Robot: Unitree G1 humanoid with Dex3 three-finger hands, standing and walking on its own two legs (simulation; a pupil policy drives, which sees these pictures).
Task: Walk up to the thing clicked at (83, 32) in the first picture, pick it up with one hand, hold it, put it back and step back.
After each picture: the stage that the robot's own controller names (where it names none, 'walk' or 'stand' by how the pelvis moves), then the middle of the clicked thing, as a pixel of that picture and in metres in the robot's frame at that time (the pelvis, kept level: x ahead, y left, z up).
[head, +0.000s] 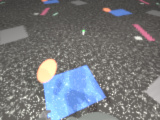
stand; (83, 32) +2.29 +0.26 -0.72
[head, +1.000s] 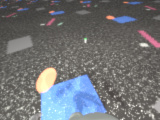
walk; (85, 40) +2.17 +0.32 -0.71
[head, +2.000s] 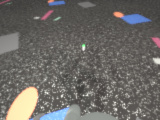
walk; (83, 47) +1.53 +0.26 -0.72
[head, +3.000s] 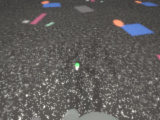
walk; (77, 66) +0.96 +0.25 -0.70
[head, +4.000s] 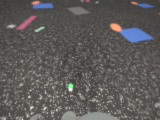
walk; (70, 87) +0.55 +0.21 -0.70
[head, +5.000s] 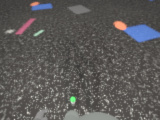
stand; (73, 100) +0.35 +0.18 -0.69
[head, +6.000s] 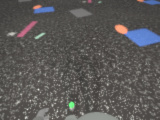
stand; (72, 105) +0.30 +0.19 -0.71
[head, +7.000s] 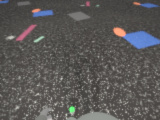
stand; (72, 110) +0.28 +0.18 -0.72
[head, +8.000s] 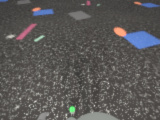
stand; (72, 110) +0.27 +0.17 -0.73
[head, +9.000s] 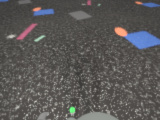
stand; (72, 110) +0.26 +0.17 -0.73
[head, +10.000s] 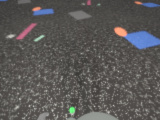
stand; (72, 111) +0.26 +0.17 -0.73
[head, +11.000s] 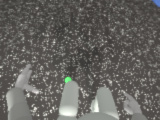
go down; (68, 81) +0.32 +0.19 -0.46
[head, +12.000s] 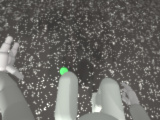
go down; (64, 72) +0.35 +0.22 -0.32
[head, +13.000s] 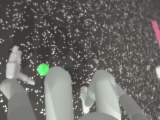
close in; (43, 70) +0.32 +0.25 -0.22
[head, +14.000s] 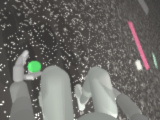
close; (34, 69) +0.33 +0.25 -0.21
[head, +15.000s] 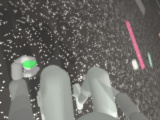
lift; (30, 67) +0.34 +0.27 -0.21
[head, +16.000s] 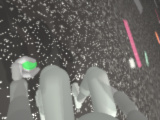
lift; (29, 68) +0.33 +0.27 -0.22
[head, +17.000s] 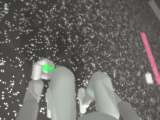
lift; (47, 70) +0.31 +0.25 -0.15
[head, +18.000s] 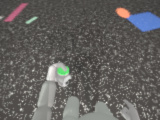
lift; (63, 76) +0.31 +0.18 +0.03
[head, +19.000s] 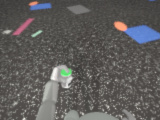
hold; (66, 78) +0.32 +0.17 +0.02
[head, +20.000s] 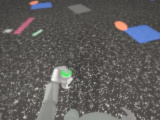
hold; (66, 78) +0.31 +0.17 +0.01
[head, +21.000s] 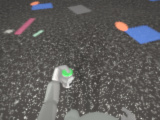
crouch; (67, 78) +0.32 +0.17 +0.01
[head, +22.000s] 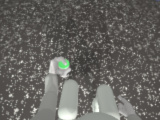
crouch; (64, 68) +0.37 +0.19 -0.08
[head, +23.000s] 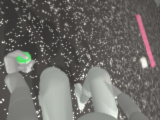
lower; (25, 62) +0.36 +0.30 -0.21
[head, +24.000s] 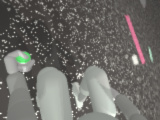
lower; (24, 62) +0.37 +0.29 -0.21
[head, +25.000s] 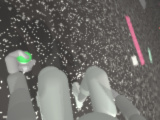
lower; (25, 62) +0.37 +0.29 -0.21
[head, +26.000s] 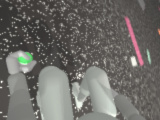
lower; (25, 62) +0.36 +0.29 -0.22
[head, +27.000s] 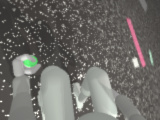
loosen; (30, 65) +0.34 +0.27 -0.22
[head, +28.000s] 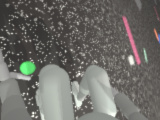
withdraw; (27, 68) +0.33 +0.26 -0.22
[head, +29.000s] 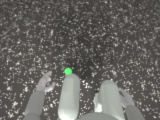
walk; (68, 72) +0.37 +0.21 -0.37
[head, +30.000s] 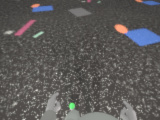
stand; (72, 106) +0.30 +0.16 -0.66
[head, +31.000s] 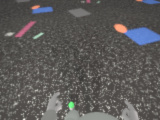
stand; (71, 106) +0.31 +0.19 -0.66
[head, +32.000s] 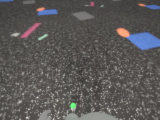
stand; (73, 106) +0.32 +0.17 -0.71
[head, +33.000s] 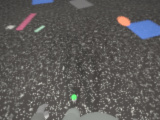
walk; (74, 98) +0.34 +0.17 -0.70
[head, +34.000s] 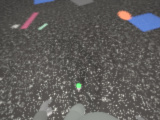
walk; (79, 86) +0.48 +0.16 -0.70
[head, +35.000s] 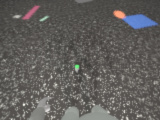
walk; (77, 68) +0.81 +0.19 -0.70
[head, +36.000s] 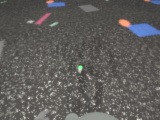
stand; (80, 69) +0.91 +0.17 -0.71
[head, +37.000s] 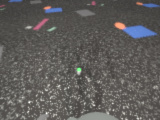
stand; (79, 71) +0.93 +0.18 -0.72
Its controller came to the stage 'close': yes
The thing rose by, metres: 0.72
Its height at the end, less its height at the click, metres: +0.00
